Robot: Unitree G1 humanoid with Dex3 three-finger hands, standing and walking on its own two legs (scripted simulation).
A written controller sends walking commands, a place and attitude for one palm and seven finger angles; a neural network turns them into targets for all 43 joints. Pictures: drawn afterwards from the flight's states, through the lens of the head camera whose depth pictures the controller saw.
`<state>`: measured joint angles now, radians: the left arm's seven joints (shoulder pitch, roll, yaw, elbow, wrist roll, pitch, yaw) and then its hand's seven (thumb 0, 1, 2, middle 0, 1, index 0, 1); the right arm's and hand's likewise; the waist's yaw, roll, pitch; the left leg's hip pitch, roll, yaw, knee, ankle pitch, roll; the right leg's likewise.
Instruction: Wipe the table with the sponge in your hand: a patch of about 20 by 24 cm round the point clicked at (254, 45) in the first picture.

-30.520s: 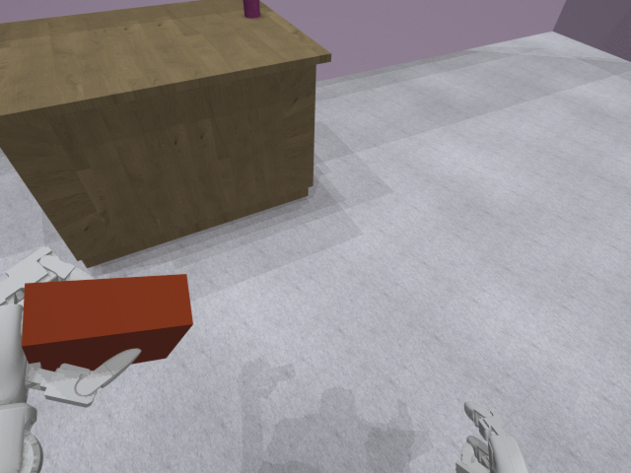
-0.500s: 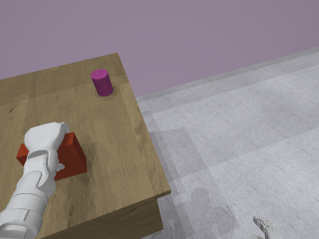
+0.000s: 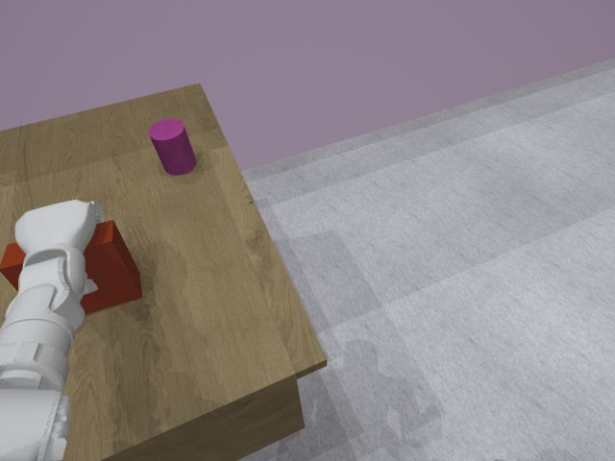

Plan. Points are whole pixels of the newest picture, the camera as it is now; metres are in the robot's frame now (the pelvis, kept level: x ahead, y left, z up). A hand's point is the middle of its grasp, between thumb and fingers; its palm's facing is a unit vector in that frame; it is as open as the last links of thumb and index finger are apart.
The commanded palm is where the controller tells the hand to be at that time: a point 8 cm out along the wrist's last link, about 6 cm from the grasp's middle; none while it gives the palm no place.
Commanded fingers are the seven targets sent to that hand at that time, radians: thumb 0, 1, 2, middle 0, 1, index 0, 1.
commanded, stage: slide across to the middle lane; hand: left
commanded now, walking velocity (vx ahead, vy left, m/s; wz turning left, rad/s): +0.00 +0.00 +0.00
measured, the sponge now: (85, 282) +0.35 +0.35 +0.00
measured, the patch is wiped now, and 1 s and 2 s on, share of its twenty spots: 0.40 0.75 0.75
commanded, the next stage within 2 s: wipe back along the middle lane in 0.66 s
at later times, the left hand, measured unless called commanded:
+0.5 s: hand (103, 238) +0.40 +0.32 +0.05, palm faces -0.07 -0.01 -1.00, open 9.4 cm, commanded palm +0.39 +0.29 +0.10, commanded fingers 0.00 0.10 1.30 -1.20 -1.60 -1.20 -1.60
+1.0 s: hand (134, 236) +0.40 +0.28 +0.05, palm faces -0.03 -0.04 -1.00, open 9.3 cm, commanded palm +0.37 +0.26 +0.09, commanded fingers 0.00 0.10 1.30 -1.20 -1.60 -1.20 -1.60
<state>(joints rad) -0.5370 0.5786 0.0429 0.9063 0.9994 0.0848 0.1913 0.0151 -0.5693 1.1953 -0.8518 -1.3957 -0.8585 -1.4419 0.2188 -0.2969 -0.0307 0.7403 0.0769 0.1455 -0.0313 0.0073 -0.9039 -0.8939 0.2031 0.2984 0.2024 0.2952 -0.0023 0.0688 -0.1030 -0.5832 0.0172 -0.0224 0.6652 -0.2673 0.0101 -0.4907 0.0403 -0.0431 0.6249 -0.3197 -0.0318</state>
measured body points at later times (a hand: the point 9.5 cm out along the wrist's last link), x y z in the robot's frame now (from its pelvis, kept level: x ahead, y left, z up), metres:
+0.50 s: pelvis +0.02 +0.03 +0.01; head +0.05 +0.02 +0.46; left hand +0.40 +0.32 +0.10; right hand +0.17 -0.21 -0.12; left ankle +0.03 +0.12 -0.72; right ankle -0.01 -0.10 -0.72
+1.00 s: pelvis +0.04 +0.01 +0.01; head +0.07 -0.01 +0.46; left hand +0.40 +0.27 +0.10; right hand +0.19 -0.25 -0.12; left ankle +0.03 +0.12 -0.72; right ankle -0.01 -0.10 -0.72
